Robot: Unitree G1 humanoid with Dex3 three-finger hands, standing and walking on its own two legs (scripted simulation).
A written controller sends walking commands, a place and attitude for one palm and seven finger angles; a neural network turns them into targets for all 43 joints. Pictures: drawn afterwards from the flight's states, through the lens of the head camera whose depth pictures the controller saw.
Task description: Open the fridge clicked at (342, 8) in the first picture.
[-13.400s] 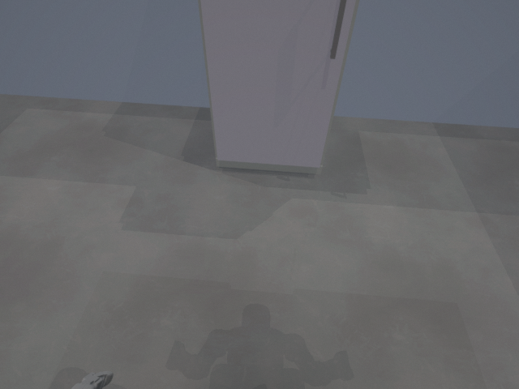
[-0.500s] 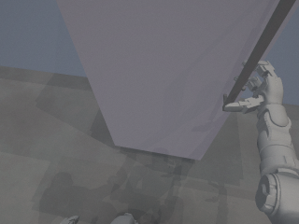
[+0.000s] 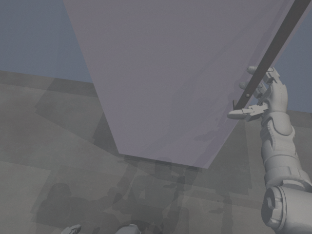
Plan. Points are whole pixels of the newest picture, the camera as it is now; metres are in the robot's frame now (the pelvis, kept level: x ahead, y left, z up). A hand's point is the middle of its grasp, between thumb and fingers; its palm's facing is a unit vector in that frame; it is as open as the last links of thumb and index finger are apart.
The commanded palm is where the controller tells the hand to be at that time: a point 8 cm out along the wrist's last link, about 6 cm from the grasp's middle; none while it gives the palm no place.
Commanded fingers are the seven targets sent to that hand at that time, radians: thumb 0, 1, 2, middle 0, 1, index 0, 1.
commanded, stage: slide the fingers in behind the handle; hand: right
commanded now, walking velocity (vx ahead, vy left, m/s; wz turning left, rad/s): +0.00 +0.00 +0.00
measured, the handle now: (259, 65) +0.52 -0.19 +0.16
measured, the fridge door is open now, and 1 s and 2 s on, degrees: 0 0 0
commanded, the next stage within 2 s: grip the handle and tug to test in 0.50 s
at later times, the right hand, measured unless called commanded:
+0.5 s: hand (243, 93) +0.47 -0.16 +0.11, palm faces +0.03 +1.00 +0.00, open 14.0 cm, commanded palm +0.44 -0.21 +0.11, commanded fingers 0.00 0.50 -0.30 0.30 1.20 0.30 1.20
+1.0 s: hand (247, 94) +0.46 -0.16 +0.11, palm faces +0.03 +1.00 +0.01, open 10.3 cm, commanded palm +0.43 -0.21 +0.11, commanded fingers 0.00 -0.48 -0.72 0.41 1.34 0.41 1.34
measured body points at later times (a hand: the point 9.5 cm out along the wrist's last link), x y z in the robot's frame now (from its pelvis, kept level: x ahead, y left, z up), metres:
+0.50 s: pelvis +0.00 +0.00 +0.00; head +0.07 +0.00 +0.44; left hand +0.04 +0.26 -0.12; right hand +0.46 -0.21 +0.11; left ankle +0.03 +0.11 -0.71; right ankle -0.02 -0.11 -0.71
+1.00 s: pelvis +0.00 +0.00 +0.00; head +0.07 +0.00 +0.45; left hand +0.06 +0.25 -0.12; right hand +0.45 -0.22 +0.11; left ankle +0.03 +0.11 -0.71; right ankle -0.02 -0.11 -0.71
